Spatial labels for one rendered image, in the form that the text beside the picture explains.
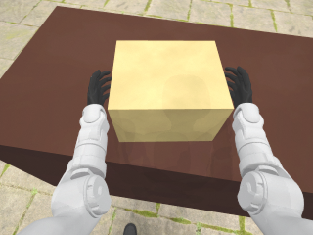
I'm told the robot left hand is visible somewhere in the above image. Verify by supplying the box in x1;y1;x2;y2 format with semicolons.
87;70;112;106

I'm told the robot right hand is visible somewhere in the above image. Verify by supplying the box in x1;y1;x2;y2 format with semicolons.
224;66;253;109

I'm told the pedestal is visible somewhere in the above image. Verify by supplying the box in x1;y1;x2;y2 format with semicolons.
0;6;313;220

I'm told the carton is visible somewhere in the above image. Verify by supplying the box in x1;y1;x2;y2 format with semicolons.
108;40;234;142

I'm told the robot right upper arm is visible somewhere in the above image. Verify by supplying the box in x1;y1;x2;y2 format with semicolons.
237;170;313;235

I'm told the robot left upper arm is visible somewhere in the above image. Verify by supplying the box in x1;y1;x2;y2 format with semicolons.
17;174;112;235

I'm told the left robot forearm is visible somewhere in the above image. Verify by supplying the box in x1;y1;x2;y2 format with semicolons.
51;104;110;213

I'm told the right robot forearm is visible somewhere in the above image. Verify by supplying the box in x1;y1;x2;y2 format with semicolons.
232;103;304;212

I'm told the left robot foot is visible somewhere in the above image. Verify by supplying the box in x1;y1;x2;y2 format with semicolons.
123;223;137;235

